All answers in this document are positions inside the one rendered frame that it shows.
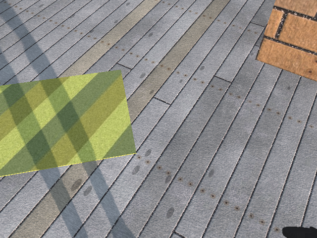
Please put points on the right robot hand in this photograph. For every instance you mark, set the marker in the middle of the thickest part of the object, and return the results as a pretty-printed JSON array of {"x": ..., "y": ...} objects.
[{"x": 299, "y": 232}]

